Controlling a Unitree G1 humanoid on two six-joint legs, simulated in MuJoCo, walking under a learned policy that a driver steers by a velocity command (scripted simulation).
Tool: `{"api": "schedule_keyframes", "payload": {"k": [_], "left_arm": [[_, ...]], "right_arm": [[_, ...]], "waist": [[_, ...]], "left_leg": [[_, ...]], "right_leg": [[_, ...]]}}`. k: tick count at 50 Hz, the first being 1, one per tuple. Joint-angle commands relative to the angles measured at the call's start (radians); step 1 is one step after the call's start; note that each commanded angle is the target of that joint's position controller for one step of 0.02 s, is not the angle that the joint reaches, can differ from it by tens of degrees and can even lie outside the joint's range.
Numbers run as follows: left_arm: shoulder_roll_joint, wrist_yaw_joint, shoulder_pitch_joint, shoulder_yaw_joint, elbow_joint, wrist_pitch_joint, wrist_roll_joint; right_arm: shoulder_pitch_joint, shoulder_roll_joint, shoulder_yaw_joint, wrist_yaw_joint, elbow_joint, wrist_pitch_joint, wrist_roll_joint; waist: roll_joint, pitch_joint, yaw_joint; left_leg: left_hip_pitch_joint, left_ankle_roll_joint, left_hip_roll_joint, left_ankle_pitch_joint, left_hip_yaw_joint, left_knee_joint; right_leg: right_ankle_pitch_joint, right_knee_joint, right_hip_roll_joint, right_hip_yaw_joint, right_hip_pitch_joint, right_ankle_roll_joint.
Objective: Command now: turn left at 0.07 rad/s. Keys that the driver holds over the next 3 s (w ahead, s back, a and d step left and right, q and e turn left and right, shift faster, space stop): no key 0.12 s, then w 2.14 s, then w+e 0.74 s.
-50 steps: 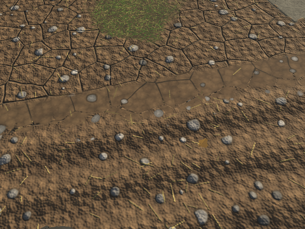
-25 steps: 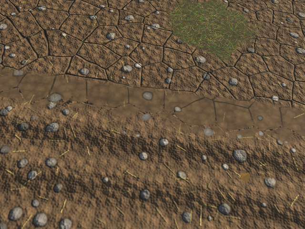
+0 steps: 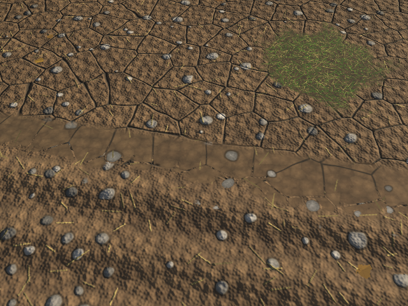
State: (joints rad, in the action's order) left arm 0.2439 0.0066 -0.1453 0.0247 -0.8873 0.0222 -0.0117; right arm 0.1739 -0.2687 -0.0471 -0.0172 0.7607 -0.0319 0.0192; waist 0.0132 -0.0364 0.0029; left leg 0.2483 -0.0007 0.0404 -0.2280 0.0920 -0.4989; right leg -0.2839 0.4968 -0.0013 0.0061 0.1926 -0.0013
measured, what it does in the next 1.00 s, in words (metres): walks ahead: right foot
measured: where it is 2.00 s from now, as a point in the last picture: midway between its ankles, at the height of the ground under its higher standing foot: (219, 202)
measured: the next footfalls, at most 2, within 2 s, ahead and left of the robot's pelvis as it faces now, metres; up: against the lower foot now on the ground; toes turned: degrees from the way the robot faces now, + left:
right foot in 0.82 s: +0.44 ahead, -0.12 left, +0.00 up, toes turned -2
left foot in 1.36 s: +0.75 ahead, +0.11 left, +0.00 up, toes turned +2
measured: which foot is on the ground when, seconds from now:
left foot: down 0.00-0.84, up 0.86-1.00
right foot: down 0.00-0.38, up 0.40-0.80, down 0.82-1.00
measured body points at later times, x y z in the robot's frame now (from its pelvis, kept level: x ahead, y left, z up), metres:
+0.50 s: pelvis +0.09 +0.03 +0.01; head +0.10 +0.05 +0.46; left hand +0.18 +0.30 -0.13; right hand +0.11 -0.25 -0.12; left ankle +0.04 +0.12 -0.74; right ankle +0.04 -0.11 -0.66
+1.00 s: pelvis +0.35 -0.04 +0.00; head +0.37 -0.05 +0.45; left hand +0.44 +0.23 -0.12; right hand +0.43 -0.32 -0.13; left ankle +0.32 +0.12 -0.65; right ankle +0.39 -0.12 -0.74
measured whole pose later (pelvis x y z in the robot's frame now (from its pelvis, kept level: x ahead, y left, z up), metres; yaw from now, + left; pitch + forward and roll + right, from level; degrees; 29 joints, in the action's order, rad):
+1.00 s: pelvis +0.35 -0.04 +0.00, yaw +0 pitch +0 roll -1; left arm 0.27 -0.04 -0.21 0.05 -0.91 0.09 -0.01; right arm 0.26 -0.29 -0.05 -0.01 0.88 0.09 -0.02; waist 0.04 -0.04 -0.01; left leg 0.50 0.04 -0.10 -0.29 0.04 -1.15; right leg -0.14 0.38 -0.07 -0.06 0.25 0.08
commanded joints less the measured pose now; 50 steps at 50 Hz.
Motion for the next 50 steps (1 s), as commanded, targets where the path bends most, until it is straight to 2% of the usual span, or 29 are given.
{"api": "schedule_keyframes", "payload": {"k": [1, 6, 7, 9, 11, 13, 14, 15, 17, 18, 19, 20, 21, 22, 24, 26, 31, 34, 37, 39, 40, 41, 42, 43, 44, 45, 46, 48, 50], "left_arm": [[0.141, 0.010, 0.020, 0.026, 0.044, 0.008, 0.004], [0.129, 0.009, 0.015, 0.019, 0.018, 0.000, 0.004], [0.124, 0.008, 0.000, 0.018, 0.005, -0.002, 0.003], [0.153, 0.011, -0.010, 0.027, -0.003, -0.008, 0.017], [0.172, 0.016, -0.039, 0.032, -0.005, 0.000, 0.027], [0.216, 0.019, -0.078, 0.048, -0.022, 0.017, 0.033], [0.221, 0.019, -0.078, 0.053, -0.023, 0.022, 0.033], [0.215, 0.016, -0.062, 0.052, -0.018, 0.026, 0.035], [0.192, 0.005, 0.010, 0.046, 0.004, 0.024, 0.042], [0.161, 0.003, 0.030, 0.037, 0.013, 0.027, 0.038], [0.094, 0.000, 0.058, 0.018, 0.041, 0.039, 0.032], [0.114, 0.004, 0.077, 0.022, 0.076, 0.059, 0.036], [0.164, 0.001, 0.059, 0.037, 0.070, 0.071, 0.049], [0.161, -0.008, 0.029, 0.037, 0.055, 0.079, 0.060], [0.149, -0.018, 0.044, 0.039, 0.049, 0.086, 0.047], [0.121, -0.035, 0.063, 0.037, 0.054, 0.080, 0.037], [0.061, -0.047, 0.219, 0.009, 0.119, 0.073, 0.026], [0.081, -0.050, 0.277, 0.008, 0.148, 0.071, 0.036], [0.120, -0.057, 0.264, 0.020, 0.163, 0.077, 0.037], [0.163, -0.054, 0.153, 0.043, 0.139, 0.077, 0.035], [0.195, -0.046, -0.001, 0.066, 0.092, 0.072, 0.037], [0.235, -0.036, -0.176, 0.084, 0.050, 0.066, 0.034], [0.334, -0.033, -0.291, 0.106, 0.023, 0.061, 0.013], [0.251, -0.039, -0.277, 0.081, 0.019, 0.062, 0.021], [0.204, -0.039, -0.174, 0.065, 0.031, 0.068, 0.027], [0.175, -0.040, -0.088, 0.057, 0.051, 0.072, 0.023], [0.148, -0.043, -0.031, 0.049, 0.058, 0.077, 0.013], [0.116, -0.047, 0.011, 0.041, 0.056, 0.087, -0.003], [0.124, -0.046, -0.009, 0.043, 0.039, 0.096, 0.006]], "right_arm": [[-0.027, -0.102, -0.028, -0.003, -0.044, 0.023, -0.002], [-0.012, -0.100, -0.028, -0.007, -0.003, 0.031, -0.005], [0.004, -0.094, -0.026, -0.009, 0.013, 0.031, -0.006], [0.016, -0.105, -0.031, -0.014, 0.027, 0.031, -0.017], [-0.001, -0.098, -0.029, -0.014, 0.017, 0.052, -0.026], [-0.027, -0.069, -0.024, -0.004, 0.006, 0.085, -0.038], [-0.039, -0.072, -0.024, 0.002, 0.003, 0.098, -0.041], [-0.024, -0.071, -0.025, 0.008, 0.008, 0.108, -0.044], [0.092, -0.071, -0.033, 0.018, 0.066, 0.119, -0.048], [0.177, -0.100, -0.047, 0.016, 0.105, 0.119, -0.045], [0.281, -0.175, -0.070, 0.012, 0.130, 0.121, -0.039], [0.355, -0.240, -0.084, 0.026, 0.135, 0.128, -0.033], [0.304, -0.166, -0.058, 0.029, 0.124, 0.139, -0.023], [0.261, -0.126, -0.046, 0.030, 0.108, 0.147, -0.022], [0.217, -0.107, -0.035, 0.031, 0.098, 0.143, -0.025], [0.232, -0.078, -0.021, 0.029, 0.106, 0.129, -0.020], [0.264, -0.134, -0.027, 0.004, 0.124, 0.113, -0.023], [0.296, -0.149, -0.031, 0.001, 0.148, 0.117, -0.030], [0.276, -0.153, -0.037, -0.001, 0.158, 0.112, -0.040], [0.250, -0.173, -0.045, -0.002, 0.153, 0.100, -0.032], [0.242, -0.163, -0.041, -0.004, 0.150, 0.089, -0.026], [0.248, -0.143, -0.030, -0.006, 0.137, 0.084, -0.016], [0.389, 0.001, 0.010, 0.008, 0.122, 0.101, -0.015], [0.361, -0.036, 0.006, 0.013, 0.141, 0.128, -0.037], [0.246, -0.130, -0.021, 0.017, 0.103, 0.145, -0.069], [0.174, -0.142, -0.022, 0.013, 0.083, 0.153, -0.072], [0.143, -0.135, -0.026, 0.006, 0.080, 0.152, -0.054], [0.185, -0.099, -0.028, 0.000, 0.093, 0.128, -0.038], [0.181, -0.072, -0.024, -0.002, 0.090, 0.109, -0.033]], "waist": [[-0.011, 0.045, -0.011], [0.012, 0.046, -0.015], [0.008, 0.064, -0.016], [-0.032, 0.015, -0.017], [-0.082, -0.064, -0.031], [-0.177, -0.098, -0.032], [-0.183, -0.114, -0.034], [-0.175, -0.112, -0.018], [-0.157, -0.074, 0.052], [-0.110, -0.041, 0.083], [0.107, -0.006, 0.108], [0.280, 0.020, 0.134], [0.165, -0.002, 0.093], [0.110, -0.017, 0.064], [0.051, -0.036, 0.048], [0.080, -0.027, 0.043], [0.067, -0.068, 0.075], [0.088, -0.097, 0.079], [0.087, -0.086, 0.035], [0.111, 0.010, -0.033], [0.106, 0.103, -0.109], [0.069, 0.219, -0.178], [-0.214, 0.392, -0.116], [-0.249, 0.424, -0.130], [-0.193, 0.224, -0.112], [-0.108, 0.127, -0.081], [-0.057, 0.066, -0.047], [-0.098, 0.053, 0.014], [-0.092, 0.031, 0.028]], "left_leg": [[-0.049, 0.023, -0.060, 0.147, 0.060, 0.058], [-0.053, 0.022, -0.063, 0.158, 0.064, 0.067], [-0.060, 0.025, -0.051, 0.065, 0.052, 0.068], [0.018, 0.040, -0.009, -0.268, 0.012, 0.029], [0.143, 0.049, -0.004, -0.353, -0.015, -0.034], [0.218, 0.037, -0.010, -0.203, -0.095, -0.170], [0.218, 0.043, -0.041, -0.175, -0.083, -0.193], [0.180, 0.055, -0.052, -0.177, -0.084, -0.164], [-0.075, 0.076, -0.028, -0.113, -0.112, 0.021], [-0.216, 0.082, -0.047, -0.058, -0.058, 0.053], [-0.344, 0.157, -0.197, -0.208, 0.233, 0.189], [-0.440, 0.280, -0.376, -0.216, 0.585, 0.313], [-0.443, 0.300, -0.405, -0.177, 0.588, 0.300], [-0.444, 0.271, -0.372, -0.127, 0.485, 0.290], [-0.423, 0.218, -0.325, 0.011, 0.325, 0.316], [-0.377, 0.191, -0.270, 0.192, 0.194, 0.337], [-0.228, 0.189, -0.215, 0.251, 0.036, 0.395], [-0.195, 0.185, -0.243, 0.220, 0.020, 0.424], [-0.291, 0.158, -0.289, 0.346, 0.005, 0.371], [-0.338, 0.133, -0.284, 0.681, -0.024, 0.218], [-0.303, 0.109, -0.245, 0.801, -0.057, 0.036], [-0.126, 0.080, -0.207, 0.647, -0.072, -0.217], [0.265, 0.006, -0.028, 0.078, -0.089, -0.647], [0.385, 0.019, 0.015, -0.330, 0.052, -0.803], [0.487, 0.040, -0.049, -0.277, 0.043, -0.861], [0.470, 0.055, -0.106, -0.179, 0.013, -0.823], [0.425, 0.053, -0.148, -0.106, -0.005, -0.761], [0.304, 0.049, -0.194, -0.035, 0.003, -0.686], [0.302, 0.032, -0.206, -0.012, -0.012, -0.630]], "right_leg": [[0.068, -0.104, 0.078, 0.077, 0.033, 0.037], [0.085, -0.091, 0.060, 0.059, 0.017, 0.032], [-0.008, -0.101, 0.052, 0.052, 0.012, 0.034], [-0.289, -0.119, 0.051, 0.076, 0.048, 0.070], [-0.475, -0.191, 0.127, 0.199, 0.056, 0.133], [-0.529, -0.301, 0.278, 0.396, 0.006, 0.215], [-0.494, -0.319, 0.316, 0.439, 0.025, 0.238], [-0.434, -0.310, 0.311, 0.420, 0.041, 0.233], [-0.299, -0.243, 0.217, 0.268, 0.147, 0.168], [-0.185, -0.132, 0.153, 0.178, 0.220, 0.127], [-0.082, 0.164, 0.023, 0.013, 0.363, 0.052], [-0.219, 0.428, -0.045, 0.000, 0.523, 0.023], [-0.268, 0.590, 0.003, 0.075, 0.615, 0.037], [-0.189, 0.639, 0.043, 0.096, 0.646, 0.063], [-0.044, 0.599, 0.102, 0.070, 0.669, 0.076], [0.038, 0.524, 0.117, 0.031, 0.608, 0.057], [0.240, 0.190, 0.069, -0.044, 0.481, -0.010], [0.326, 0.078, 0.043, -0.046, 0.393, 0.000], [0.305, 0.024, 0.041, -0.018, 0.366, 0.048], [0.245, 0.034, -0.005, -0.050, 0.210, 0.084], [0.231, 0.034, -0.035, -0.074, 0.019, 0.111], [0.198, 0.066, 0.057, 0.026, -0.265, 0.154], [-0.063, -0.015, 0.334, 0.522, -0.634, 0.326], [-0.239, -0.226, 0.378, 0.799, -0.617, 0.340], [-0.265, -0.253, 0.348, 0.660, -0.463, 0.282], [-0.175, -0.272, 0.315, 0.524, -0.299, 0.253], [-0.054, -0.295, 0.277, 0.411, -0.153, 0.237], [0.056, -0.345, 0.215, 0.284, -0.006, 0.223], [0.112, -0.385, 0.204, 0.218, 0.051, 0.241]]}}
